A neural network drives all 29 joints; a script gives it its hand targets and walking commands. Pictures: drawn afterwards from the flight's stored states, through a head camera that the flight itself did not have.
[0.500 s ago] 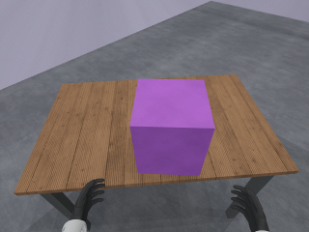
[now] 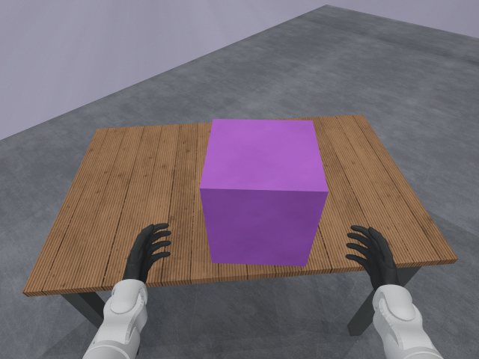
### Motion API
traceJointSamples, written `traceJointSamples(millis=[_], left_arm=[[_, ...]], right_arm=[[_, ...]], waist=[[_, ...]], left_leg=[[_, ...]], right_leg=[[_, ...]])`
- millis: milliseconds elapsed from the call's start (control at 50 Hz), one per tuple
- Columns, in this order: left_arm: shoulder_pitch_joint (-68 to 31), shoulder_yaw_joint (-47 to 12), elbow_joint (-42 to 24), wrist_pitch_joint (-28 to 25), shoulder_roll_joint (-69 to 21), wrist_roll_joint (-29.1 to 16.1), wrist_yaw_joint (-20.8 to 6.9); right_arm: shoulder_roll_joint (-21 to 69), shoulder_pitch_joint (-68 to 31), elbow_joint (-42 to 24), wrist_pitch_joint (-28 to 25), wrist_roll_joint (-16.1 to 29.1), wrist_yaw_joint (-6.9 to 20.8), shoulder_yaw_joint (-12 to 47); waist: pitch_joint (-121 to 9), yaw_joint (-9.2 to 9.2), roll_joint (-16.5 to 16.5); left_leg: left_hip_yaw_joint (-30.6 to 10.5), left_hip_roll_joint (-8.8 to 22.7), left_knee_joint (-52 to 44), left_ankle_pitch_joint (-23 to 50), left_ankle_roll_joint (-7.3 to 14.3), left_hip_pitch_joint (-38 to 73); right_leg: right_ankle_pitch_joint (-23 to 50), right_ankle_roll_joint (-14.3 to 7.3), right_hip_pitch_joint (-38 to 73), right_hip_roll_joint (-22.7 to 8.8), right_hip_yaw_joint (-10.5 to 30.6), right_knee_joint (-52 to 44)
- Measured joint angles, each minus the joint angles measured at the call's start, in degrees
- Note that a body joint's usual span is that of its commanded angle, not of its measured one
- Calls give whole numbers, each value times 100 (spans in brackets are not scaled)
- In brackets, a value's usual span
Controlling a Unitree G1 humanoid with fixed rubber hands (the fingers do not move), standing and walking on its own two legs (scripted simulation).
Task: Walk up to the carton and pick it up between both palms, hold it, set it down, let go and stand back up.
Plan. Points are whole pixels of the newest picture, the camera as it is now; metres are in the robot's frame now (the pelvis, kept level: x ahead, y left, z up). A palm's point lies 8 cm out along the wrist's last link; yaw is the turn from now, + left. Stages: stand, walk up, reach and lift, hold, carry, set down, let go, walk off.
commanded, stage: reach and lift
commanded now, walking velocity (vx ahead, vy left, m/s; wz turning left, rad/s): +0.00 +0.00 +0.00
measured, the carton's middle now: (260, 194) +0.47 +0.00 +0.00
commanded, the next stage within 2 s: none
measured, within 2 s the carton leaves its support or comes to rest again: neither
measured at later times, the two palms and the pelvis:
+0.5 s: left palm (143, 215) +0.35 +0.21 +0.06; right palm (378, 219) +0.36 -0.20 +0.06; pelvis -0.01 -0.01 +0.00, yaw +0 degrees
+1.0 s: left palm (145, 166) +0.41 +0.21 +0.13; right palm (382, 170) +0.41 -0.20 +0.12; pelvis -0.01 -0.01 +0.00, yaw +0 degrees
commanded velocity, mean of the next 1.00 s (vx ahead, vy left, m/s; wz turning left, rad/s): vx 0.00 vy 0.00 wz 0.00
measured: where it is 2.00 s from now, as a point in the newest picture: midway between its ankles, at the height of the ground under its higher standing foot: outside the picture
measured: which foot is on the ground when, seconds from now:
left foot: down 0.00-1.00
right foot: down 0.00-1.00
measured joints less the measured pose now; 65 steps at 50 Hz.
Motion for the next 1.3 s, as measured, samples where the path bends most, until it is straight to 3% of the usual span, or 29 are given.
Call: traceJointSamples(millis=[420,740,920,1300], left_arm=[[-1567,229,356,1074,192,-53,-114],[-2861,301,648,2119,354,-20,-69],[-3516,212,1059,2290,453,-111,9],[-5253,-350,2599,2248,771,-599,100]], right_arm=[[-214,-1385,-30,1199,294,-238,79],[-507,-2686,459,2043,503,-325,45],[-613,-3342,865,2279,580,-308,36],[-881,-5012,2079,2617,805,-210,62]], waist=[[-270,-11,18],[-413,-1,10],[-581,-3,28],[-960,-119,1]], left_leg=[[-97,10,-313,301,-39,-373],[-99,28,-431,405,-40,-535],[-118,39,-418,443,-43,-808],[-235,28,-289,489,-72,-1529]], right_leg=[[295,-43,-339,53,-12,-344],[452,-43,-473,92,29,-543],[527,-40,-713,110,31,-599],[555,-59,-1396,111,-44,-487]])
